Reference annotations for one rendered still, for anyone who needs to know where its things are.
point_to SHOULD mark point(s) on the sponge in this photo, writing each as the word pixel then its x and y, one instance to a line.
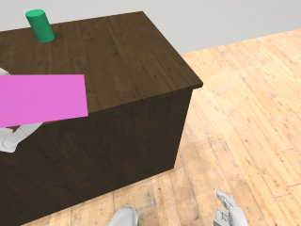
pixel 35 98

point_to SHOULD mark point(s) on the left robot hand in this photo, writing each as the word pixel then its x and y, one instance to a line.
pixel 10 140

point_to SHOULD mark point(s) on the table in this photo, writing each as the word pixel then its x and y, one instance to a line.
pixel 138 91

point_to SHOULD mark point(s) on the right robot hand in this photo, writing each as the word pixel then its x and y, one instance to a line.
pixel 235 216

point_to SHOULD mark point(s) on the robot left shin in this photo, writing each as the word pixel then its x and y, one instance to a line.
pixel 128 206

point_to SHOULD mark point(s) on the robot left thigh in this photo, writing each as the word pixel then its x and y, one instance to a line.
pixel 124 217

